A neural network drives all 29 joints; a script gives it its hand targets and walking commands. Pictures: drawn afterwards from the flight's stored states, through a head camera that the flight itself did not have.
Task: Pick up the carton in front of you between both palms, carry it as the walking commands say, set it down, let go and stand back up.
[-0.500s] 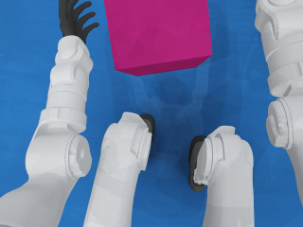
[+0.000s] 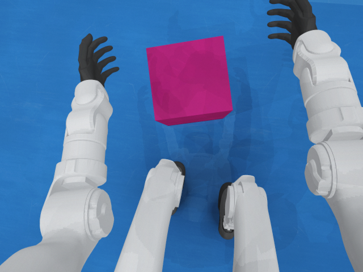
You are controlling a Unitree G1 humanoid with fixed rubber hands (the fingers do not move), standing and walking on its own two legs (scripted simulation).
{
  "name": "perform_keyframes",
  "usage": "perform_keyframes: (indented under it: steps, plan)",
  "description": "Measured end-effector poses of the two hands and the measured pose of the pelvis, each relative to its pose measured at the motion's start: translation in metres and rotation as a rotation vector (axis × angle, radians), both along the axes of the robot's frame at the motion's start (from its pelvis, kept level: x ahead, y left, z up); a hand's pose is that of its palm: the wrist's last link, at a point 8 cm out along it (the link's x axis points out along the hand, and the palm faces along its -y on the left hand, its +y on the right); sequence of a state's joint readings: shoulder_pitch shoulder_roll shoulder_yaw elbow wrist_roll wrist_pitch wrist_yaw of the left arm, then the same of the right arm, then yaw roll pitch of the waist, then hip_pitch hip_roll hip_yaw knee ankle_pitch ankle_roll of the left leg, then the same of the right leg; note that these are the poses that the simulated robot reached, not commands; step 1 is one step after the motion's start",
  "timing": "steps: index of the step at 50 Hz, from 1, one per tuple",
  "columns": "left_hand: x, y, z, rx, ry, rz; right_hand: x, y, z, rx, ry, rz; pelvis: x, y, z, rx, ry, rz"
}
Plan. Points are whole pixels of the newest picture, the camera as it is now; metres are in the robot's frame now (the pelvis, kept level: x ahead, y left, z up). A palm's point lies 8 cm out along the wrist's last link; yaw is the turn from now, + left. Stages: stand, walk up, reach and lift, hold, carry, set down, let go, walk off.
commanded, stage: set down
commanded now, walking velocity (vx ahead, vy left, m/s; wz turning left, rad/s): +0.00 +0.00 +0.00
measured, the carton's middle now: (190, 89) +0.52 +0.09 -0.40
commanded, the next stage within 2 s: let go in 0.30 s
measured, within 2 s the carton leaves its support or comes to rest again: neither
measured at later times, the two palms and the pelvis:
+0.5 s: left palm (52, 61) +0.44 +0.24 +0.03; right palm out of the picture +0.55 -0.15 +0.03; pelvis +0.03 +0.00 +0.13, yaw -1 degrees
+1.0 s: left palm out of the picture +0.29 +0.26 +0.16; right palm out of the picture +0.37 -0.19 +0.14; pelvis +0.10 +0.02 +0.23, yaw -1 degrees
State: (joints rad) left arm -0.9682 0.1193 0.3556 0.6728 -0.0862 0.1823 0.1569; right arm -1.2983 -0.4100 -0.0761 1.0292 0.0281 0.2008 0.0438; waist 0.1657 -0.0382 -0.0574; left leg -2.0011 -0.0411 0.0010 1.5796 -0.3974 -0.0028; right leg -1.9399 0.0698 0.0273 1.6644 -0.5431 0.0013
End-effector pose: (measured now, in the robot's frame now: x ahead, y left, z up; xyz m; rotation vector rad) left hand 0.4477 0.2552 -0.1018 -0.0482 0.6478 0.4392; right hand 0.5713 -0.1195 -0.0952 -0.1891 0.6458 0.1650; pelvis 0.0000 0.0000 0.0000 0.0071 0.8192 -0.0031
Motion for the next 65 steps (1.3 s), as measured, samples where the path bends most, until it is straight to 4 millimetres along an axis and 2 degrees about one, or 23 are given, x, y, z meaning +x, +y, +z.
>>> perform_keyframes:
  steps: [6,13,17,23,26,29,33,36,39,45,54,60,65]
  plan:
    - [0.005,-0.006,0.042,-0.011,-0.024,-0.014,0.0,-0.005,0.033,-0.013,0.011,-0.003,0.003,-0.001,0.032,0.005,-0.005,0.003]
    - [-0.001,-0.008,0.077,-0.021,0.0,-0.014,-0.008,-0.008,0.071,-0.028,0.039,0.008,0.011,-0.001,0.072,0.001,-0.017,-0.005]
    - [-0.002,-0.008,0.1,-0.006,-0.003,-0.014,-0.006,-0.009,0.093,-0.008,0.031,-0.005,0.015,0.001,0.092,-0.003,-0.036,-0.008]
    - [-0.004,-0.01,0.127,0.012,0.005,-0.08,-0.01,-0.022,0.123,-0.056,0.019,-0.034,0.027,0.003,0.12,-0.004,-0.06,-0.009]
    - [-0.015,-0.013,0.137,0.03,0.032,-0.159,-0.029,-0.031,0.133,-0.074,0.023,-0.081,0.036,0.005,0.136,-0.009,-0.078,-0.007]
    - [-0.033,-0.017,0.149,0.031,0.076,-0.246,-0.057,-0.04,0.145,-0.097,0.023,-0.137,0.047,0.009,0.154,-0.02,-0.118,-0.011]
    - [-0.055,-0.014,0.169,0.032,0.129,-0.332,-0.096,-0.048,0.163,-0.114,0.04,-0.197,0.06,0.013,0.176,-0.022,-0.187,-0.015]
    - [-0.067,-0.007,0.188,0.044,0.15,-0.37,-0.117,-0.051,0.178,-0.108,0.048,-0.225,0.069,0.017,0.189,-0.026,-0.247,-0.015]
    - [-0.081,-0.001,0.206,0.053,0.159,-0.383,-0.137,-0.051,0.192,-0.099,0.052,-0.216,0.078,0.02,0.2,-0.026,-0.305,-0.018]
    - [-0.116,0.001,0.238,0.031,0.149,-0.378,-0.17,-0.06,0.216,-0.105,0.064,-0.207,0.094,0.024,0.217,-0.024,-0.414,-0.009]
    - [-0.176,-0.003,0.268,0.024,0.189,-0.355,-0.231,-0.078,0.246,-0.097,0.094,-0.206,0.108,0.017,0.238,-0.011,-0.611,0.002]
    - [-0.184,-0.014,0.279,0.029,0.171,-0.376,-0.262,-0.095,0.264,-0.098,0.095,-0.209,0.111,0.007,0.245,0.002,-0.728,0.007]
    - [-0.174,-0.023,0.282,0.045,0.145,-0.404,-0.284,-0.106,0.278,-0.098,0.097,-0.217,0.112,-0.002,0.248,0.007,-0.814,0.002]
